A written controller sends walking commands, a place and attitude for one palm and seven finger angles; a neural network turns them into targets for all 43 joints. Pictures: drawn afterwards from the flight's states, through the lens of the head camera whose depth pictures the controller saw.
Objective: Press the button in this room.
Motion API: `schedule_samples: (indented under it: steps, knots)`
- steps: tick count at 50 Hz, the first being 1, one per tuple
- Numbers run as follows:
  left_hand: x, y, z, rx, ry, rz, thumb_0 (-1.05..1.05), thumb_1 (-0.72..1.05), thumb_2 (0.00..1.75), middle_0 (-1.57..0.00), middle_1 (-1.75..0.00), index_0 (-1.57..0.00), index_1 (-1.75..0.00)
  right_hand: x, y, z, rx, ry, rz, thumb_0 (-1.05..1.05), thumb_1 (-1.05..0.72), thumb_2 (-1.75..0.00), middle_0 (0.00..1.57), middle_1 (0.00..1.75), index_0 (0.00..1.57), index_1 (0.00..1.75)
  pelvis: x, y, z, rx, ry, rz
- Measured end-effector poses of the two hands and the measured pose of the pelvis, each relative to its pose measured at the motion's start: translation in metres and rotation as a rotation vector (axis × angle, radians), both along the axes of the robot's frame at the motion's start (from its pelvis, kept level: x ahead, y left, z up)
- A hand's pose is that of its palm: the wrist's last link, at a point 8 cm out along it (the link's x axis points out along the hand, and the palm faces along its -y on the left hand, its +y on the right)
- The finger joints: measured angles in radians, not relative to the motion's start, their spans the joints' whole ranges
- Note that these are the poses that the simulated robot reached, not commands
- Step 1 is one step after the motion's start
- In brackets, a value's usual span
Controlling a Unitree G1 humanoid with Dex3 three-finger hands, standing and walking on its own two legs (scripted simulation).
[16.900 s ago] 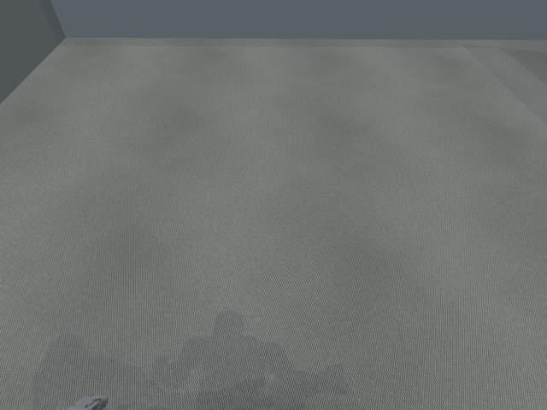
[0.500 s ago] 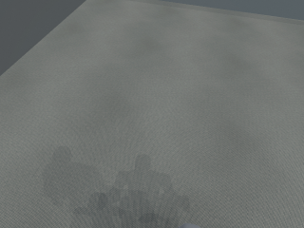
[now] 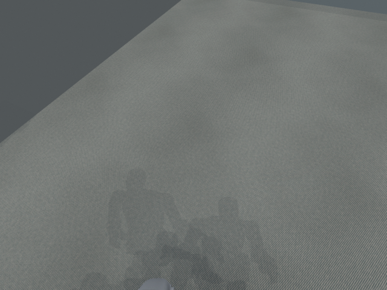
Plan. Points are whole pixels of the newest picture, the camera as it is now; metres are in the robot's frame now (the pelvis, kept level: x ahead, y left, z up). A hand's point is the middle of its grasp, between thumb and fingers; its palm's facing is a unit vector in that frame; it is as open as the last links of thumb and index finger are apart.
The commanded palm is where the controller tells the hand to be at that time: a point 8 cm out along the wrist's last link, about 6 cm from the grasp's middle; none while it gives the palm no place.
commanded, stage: turn or walk to find it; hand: left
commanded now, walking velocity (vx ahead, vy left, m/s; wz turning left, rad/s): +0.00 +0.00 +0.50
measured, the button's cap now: out of the picture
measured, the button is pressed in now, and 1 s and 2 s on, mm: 0 0 0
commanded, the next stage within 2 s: none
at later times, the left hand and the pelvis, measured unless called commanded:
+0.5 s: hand out of the picture +0.04 +0.27 -0.16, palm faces +0.25 -0.93 -0.25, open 7.4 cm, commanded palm none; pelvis -0.01 +0.04 +0.00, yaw +13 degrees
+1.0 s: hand out of the picture -0.08 +0.20 -0.16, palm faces +0.50 -0.83 -0.25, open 7.4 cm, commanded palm none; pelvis -0.03 +0.01 +0.00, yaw +30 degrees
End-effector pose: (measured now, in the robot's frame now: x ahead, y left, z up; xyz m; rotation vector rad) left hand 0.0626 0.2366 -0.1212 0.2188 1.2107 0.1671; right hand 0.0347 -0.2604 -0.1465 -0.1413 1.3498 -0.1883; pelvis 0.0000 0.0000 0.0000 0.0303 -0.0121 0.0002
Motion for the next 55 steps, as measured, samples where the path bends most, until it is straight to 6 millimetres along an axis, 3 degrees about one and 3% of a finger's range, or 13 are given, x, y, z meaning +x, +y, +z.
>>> schedule_samples:
  steps: [8,11,17,22,29,33,39,45,49,55]
  knots:
    - [-0.068,0.053,-0.036,-0.028,0.101,0.158,0.01,0.90,0.89,-0.20,-0.30,-0.20,-0.30,0.064,0.043,0.008,-0.055,-0.127,0.165,0.01,-0.91,-0.90,0.19,0.30,0.20,0.29,-0.007,0.033,-0.018,-0.030,0.001,0.089]
    - [-0.082,0.070,-0.037,-0.021,0.142,0.194,0.01,0.91,0.89,-0.20,-0.30,-0.20,-0.30,0.078,0.060,0.018,-0.062,-0.178,0.202,0.01,-0.90,-0.90,0.19,0.30,0.20,0.29,-0.010,0.041,-0.014,-0.036,-0.004,0.101]
    - [-0.075,0.085,-0.020,-0.017,0.071,0.226,0.01,0.91,0.89,-0.20,-0.30,-0.19,-0.30,0.083,0.080,0.029,-0.053,-0.186,0.252,0.01,-0.90,-0.90,0.20,0.30,0.20,0.30,-0.013,0.050,-0.001,-0.051,-0.003,0.153]
    - [-0.058,0.084,-0.010,-0.003,-0.004,0.237,0.01,0.91,0.89,-0.19,-0.30,-0.19,-0.30,0.079,0.083,0.026,-0.027,-0.166,0.269,0.01,-0.90,-0.90,0.20,0.30,0.20,0.30,-0.014,0.047,0.001,-0.048,0.000,0.199]
    - [-0.035,0.060,0.001,0.020,-0.096,0.245,0.01,0.91,0.89,-0.20,-0.30,-0.20,-0.30,0.064,0.061,0.006,0.006,-0.096,0.277,0.01,-0.90,-0.90,0.20,0.30,0.20,0.30,-0.015,0.024,-0.004,-0.034,0.007,0.270]
    - [-0.038,0.040,0.005,0.048,-0.136,0.264,0.01,0.91,0.89,-0.20,-0.30,-0.20,-0.30,0.062,0.042,-0.011,0.026,-0.057,0.292,0.01,-0.90,-0.90,0.20,0.30,0.20,0.30,-0.015,0.007,-0.011,-0.029,0.002,0.321]
    - [-0.076,0.016,0.012,0.042,-0.088,0.355,0.01,0.91,0.89,-0.20,-0.30,-0.20,-0.30,0.069,0.028,-0.008,0.025,-0.010,0.356,0.01,-0.90,-0.90,0.20,0.30,0.20,0.29,-0.015,-0.003,-0.002,-0.007,0.000,0.394]
    - [-0.121,0.004,0.004,0.010,-0.022,0.451,0.01,0.90,0.89,-0.20,-0.30,-0.20,-0.30,0.082,0.035,-0.001,0.003,0.020,0.443,0.01,-0.91,-0.90,0.19,0.30,0.20,0.29,-0.019,-0.002,0.001,0.001,0.007,0.467]
    - [-0.159,0.004,-0.006,-0.016,0.028,0.523,0.01,0.90,0.89,-0.20,-0.30,-0.20,-0.30,0.101,0.057,0.003,-0.014,0.001,0.522,0.01,-0.91,-0.90,0.19,0.30,0.20,0.29,-0.026,0.006,-0.001,-0.006,0.012,0.512]
    - [-0.224,0.022,-0.035,-0.051,0.103,0.642,0.01,0.90,0.89,-0.20,-0.30,-0.20,-0.30,0.134,0.114,0.008,-0.033,-0.133,0.652,0.01,-0.91,-0.90,0.19,0.30,0.20,0.29,-0.042,0.028,-0.017,-0.029,0.012,0.575]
